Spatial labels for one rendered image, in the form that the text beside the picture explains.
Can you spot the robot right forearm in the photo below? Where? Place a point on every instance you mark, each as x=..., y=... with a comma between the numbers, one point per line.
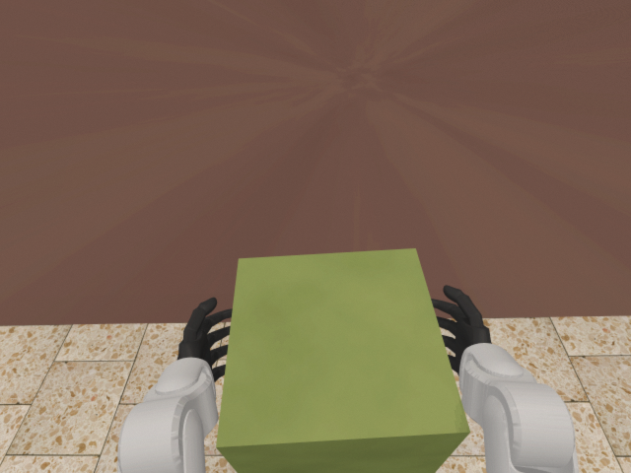
x=527, y=426

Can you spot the robot left hand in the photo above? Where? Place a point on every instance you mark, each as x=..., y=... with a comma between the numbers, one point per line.
x=197, y=341

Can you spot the carton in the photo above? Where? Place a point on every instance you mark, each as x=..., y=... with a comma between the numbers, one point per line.
x=336, y=364

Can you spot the robot left forearm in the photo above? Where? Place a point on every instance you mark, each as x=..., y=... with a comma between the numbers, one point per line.
x=166, y=432

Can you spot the robot right hand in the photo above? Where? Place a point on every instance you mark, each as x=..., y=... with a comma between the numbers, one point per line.
x=468, y=328

